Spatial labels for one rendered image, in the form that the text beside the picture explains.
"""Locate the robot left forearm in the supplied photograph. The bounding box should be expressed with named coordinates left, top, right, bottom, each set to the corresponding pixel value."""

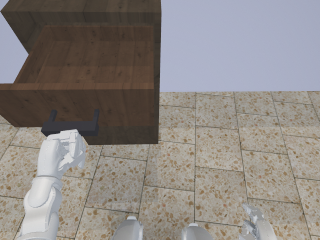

left=17, top=175, right=63, bottom=240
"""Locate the drawer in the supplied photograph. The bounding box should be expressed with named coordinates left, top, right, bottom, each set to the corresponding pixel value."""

left=0, top=25, right=154, bottom=128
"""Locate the handle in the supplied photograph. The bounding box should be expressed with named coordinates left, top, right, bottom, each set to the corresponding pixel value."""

left=41, top=109, right=100, bottom=137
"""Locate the robot right shin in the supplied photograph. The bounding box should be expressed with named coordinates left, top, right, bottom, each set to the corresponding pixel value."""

left=188, top=223, right=198, bottom=227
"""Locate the left robot hand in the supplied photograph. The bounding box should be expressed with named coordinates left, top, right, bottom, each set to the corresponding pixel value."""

left=37, top=129, right=86, bottom=180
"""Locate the right robot hand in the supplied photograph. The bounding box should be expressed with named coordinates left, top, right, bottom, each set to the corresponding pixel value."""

left=238, top=202, right=277, bottom=240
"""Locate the right robot thigh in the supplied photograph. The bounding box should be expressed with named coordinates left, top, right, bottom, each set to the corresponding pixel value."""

left=181, top=226, right=214, bottom=240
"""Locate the cabinet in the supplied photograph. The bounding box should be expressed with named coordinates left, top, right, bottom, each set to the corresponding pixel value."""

left=0, top=0, right=162, bottom=145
